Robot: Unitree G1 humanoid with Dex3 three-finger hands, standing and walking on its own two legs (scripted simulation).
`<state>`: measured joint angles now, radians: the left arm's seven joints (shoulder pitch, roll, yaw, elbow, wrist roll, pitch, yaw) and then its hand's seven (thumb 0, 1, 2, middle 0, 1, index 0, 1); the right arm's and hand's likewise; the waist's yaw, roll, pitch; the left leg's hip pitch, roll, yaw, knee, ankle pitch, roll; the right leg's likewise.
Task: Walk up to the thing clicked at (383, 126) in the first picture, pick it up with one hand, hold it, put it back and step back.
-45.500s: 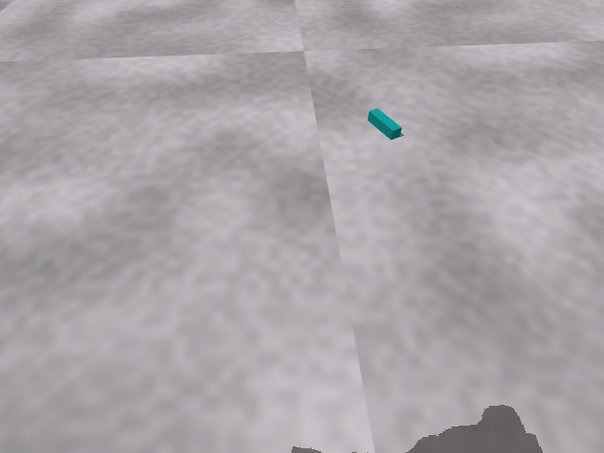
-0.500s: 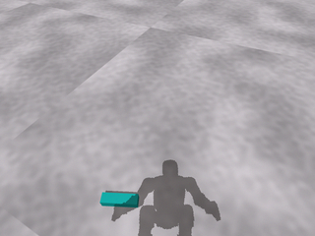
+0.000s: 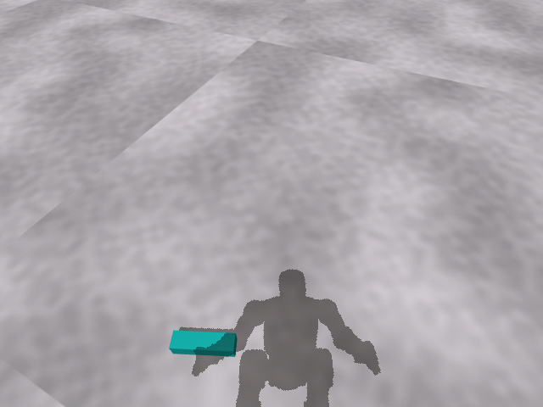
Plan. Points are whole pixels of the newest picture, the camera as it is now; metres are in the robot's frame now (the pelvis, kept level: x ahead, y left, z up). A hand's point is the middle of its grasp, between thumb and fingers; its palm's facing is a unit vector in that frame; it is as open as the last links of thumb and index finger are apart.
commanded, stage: stand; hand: left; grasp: from above
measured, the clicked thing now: (204, 343) +0.45 +0.26 -0.75
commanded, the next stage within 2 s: step back in 0.06 s
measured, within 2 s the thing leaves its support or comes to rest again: neither
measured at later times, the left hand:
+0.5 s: hand out of the picture +0.09 +0.33 -0.18, palm faces -0.01 -0.93 -0.36, open 7.4 cm
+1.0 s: hand out of the picture -0.09 +0.31 -0.15, palm faces -0.05 -0.91 -0.40, open 7.4 cm
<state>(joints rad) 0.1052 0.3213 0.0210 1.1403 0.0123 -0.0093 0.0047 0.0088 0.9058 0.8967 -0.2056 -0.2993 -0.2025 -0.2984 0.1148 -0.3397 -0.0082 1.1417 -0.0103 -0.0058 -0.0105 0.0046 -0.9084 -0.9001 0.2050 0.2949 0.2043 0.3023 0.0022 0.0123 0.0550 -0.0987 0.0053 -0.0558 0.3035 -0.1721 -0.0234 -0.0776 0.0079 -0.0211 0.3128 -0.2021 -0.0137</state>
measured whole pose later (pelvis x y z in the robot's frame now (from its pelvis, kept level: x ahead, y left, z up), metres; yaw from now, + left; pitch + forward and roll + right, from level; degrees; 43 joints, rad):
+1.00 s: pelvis -0.18 +0.05 -0.02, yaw -4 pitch -2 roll +1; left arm 0.21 0.34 0.08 0.86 0.04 0.06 -0.01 0.01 0.90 0.90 -0.21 -0.30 -0.20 -0.30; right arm 0.16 -0.41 -0.06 0.89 0.00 0.05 -0.02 0.01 -0.91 -0.90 0.21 0.30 0.21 0.30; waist 0.01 0.02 0.14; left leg -0.49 -0.14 -0.13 1.11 -0.44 -0.01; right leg -0.25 -0.01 0.03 0.59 -0.30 -0.02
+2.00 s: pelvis -0.51 +0.05 -0.02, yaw +1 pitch -3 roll +0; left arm 0.10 0.41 0.08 0.80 0.01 0.08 0.02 0.01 0.91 0.90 -0.21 -0.30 -0.20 -0.30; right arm 0.18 -0.36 -0.03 0.89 -0.03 0.04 -0.01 0.01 -0.91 -0.90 0.21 0.30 0.21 0.30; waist 0.00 -0.04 0.19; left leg -0.30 -0.03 -0.03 0.64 -0.29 0.02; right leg -0.50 0.07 0.13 1.11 -0.52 -0.01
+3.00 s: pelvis -0.64 +0.02 -0.02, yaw +3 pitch -3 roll +0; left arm 0.21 0.36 0.05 1.00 0.03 -0.03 -0.01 0.01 0.90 0.90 -0.21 -0.30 -0.21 -0.30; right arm 0.19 -0.40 -0.06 1.01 -0.03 -0.01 0.01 0.01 -0.91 -0.90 0.20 0.29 0.20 0.30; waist 0.03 0.02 0.08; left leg -0.30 0.01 -0.02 0.59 -0.32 0.00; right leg -0.19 -0.04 -0.06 0.57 -0.34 0.00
